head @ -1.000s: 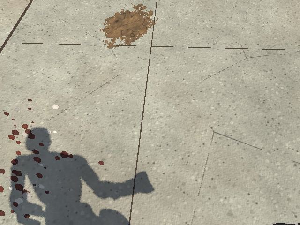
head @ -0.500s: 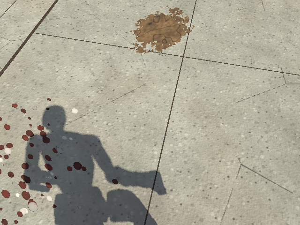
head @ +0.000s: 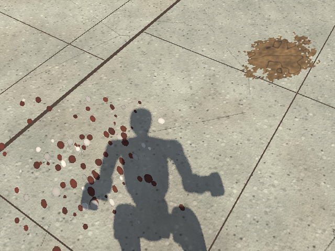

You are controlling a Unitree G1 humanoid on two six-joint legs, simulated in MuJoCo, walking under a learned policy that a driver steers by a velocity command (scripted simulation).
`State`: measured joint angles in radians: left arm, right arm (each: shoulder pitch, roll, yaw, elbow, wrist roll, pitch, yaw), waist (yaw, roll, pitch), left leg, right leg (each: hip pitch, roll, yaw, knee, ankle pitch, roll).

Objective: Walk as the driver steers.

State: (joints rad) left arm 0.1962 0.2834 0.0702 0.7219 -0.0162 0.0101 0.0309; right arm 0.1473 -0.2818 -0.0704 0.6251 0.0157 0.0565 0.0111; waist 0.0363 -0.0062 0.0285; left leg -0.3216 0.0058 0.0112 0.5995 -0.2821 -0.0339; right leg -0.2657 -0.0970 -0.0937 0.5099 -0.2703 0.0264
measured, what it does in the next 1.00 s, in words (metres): walks ahead: left foot, then right foot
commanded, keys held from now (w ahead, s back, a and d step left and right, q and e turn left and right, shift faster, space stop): no key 0.30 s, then w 0.36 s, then w+e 0.34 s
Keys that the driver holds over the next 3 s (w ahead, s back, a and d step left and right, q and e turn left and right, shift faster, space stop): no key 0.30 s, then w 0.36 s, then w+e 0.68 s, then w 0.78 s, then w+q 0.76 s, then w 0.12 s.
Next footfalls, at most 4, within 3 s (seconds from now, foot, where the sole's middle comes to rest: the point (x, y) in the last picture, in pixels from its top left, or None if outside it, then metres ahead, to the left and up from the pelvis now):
0.02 left None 0.06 0.13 -0.77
0.34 right None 0.03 -0.12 -0.77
1.06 right None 0.42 -0.10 -0.77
1.54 left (175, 189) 0.73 0.03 -0.77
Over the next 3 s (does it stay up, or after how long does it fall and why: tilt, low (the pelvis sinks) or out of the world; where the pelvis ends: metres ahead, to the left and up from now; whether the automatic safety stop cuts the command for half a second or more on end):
stays up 1.27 -0.27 0.00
